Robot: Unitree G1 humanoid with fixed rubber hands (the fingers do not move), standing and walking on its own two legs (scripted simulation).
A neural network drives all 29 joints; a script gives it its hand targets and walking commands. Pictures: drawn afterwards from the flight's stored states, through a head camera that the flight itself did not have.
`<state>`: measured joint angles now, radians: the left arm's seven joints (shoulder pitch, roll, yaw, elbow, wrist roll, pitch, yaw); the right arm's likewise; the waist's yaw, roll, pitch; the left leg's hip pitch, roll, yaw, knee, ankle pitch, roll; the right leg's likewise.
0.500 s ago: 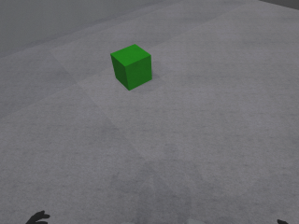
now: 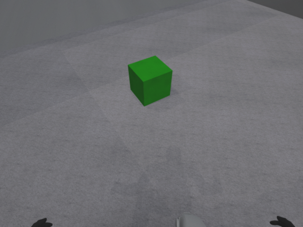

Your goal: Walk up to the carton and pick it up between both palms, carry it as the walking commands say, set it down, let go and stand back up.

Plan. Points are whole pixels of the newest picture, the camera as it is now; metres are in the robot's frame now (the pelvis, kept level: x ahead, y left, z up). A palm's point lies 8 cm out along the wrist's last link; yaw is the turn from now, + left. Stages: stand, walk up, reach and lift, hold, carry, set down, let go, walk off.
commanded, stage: walk up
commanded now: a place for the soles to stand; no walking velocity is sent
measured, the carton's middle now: (149, 80) +1.40 -0.01 -0.61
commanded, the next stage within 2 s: none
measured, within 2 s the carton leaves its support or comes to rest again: neither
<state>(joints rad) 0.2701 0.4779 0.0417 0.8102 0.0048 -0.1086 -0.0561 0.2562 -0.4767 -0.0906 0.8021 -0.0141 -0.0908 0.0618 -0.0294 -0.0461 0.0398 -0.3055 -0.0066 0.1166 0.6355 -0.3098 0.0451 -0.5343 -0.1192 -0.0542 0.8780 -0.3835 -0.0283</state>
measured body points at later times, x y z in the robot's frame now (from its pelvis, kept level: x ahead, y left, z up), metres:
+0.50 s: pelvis +0.19 +0.05 -0.01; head +0.20 +0.06 +0.44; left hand +0.26 +0.41 -0.10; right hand +0.34 -0.29 -0.08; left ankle +0.26 +0.16 -0.72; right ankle +0.19 -0.09 -0.68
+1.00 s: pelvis +0.39 +0.09 -0.01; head +0.40 +0.08 +0.44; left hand +0.45 +0.45 -0.08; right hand +0.52 -0.24 -0.10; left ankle +0.49 +0.20 -0.72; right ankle +0.38 -0.07 -0.72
